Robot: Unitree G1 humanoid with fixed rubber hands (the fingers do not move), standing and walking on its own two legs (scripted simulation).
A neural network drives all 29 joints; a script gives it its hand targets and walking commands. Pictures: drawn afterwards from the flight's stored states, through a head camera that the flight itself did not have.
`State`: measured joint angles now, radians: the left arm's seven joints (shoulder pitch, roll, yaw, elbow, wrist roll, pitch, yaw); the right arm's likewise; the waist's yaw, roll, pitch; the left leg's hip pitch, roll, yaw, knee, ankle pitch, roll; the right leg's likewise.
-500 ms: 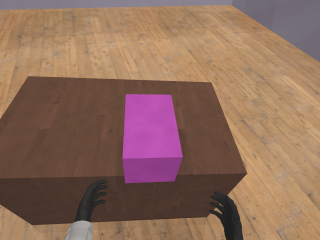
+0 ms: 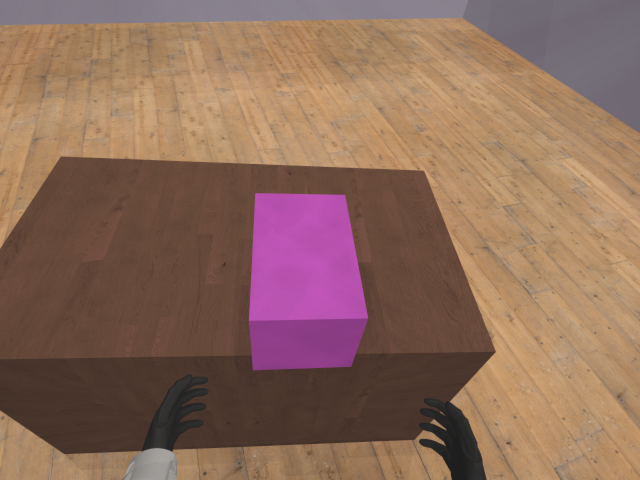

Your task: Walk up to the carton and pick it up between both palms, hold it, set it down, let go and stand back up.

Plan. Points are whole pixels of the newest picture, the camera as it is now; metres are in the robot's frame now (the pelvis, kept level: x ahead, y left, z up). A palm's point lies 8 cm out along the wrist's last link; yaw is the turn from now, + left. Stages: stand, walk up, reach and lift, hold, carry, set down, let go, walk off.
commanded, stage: set down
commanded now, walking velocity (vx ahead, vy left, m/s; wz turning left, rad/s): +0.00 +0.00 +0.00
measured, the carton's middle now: (301, 277) +0.49 +0.02 -0.11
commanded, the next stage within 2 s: let go in 1.24 s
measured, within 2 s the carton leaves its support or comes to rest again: neither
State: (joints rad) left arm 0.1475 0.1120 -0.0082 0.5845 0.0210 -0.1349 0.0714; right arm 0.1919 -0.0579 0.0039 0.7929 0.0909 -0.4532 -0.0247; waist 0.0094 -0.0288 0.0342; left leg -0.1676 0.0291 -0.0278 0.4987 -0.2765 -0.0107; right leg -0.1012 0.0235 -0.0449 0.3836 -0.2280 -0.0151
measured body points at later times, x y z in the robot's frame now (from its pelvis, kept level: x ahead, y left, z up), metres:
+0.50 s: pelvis +0.00 +0.00 +0.00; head -0.01 +0.02 +0.45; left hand +0.19 +0.20 -0.09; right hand +0.16 -0.19 -0.08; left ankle +0.00 +0.12 -0.74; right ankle -0.01 -0.12 -0.74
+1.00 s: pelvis -0.01 +0.00 +0.00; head -0.01 +0.02 +0.45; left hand +0.18 +0.21 -0.09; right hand +0.15 -0.20 -0.09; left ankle +0.00 +0.12 -0.74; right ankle -0.01 -0.12 -0.74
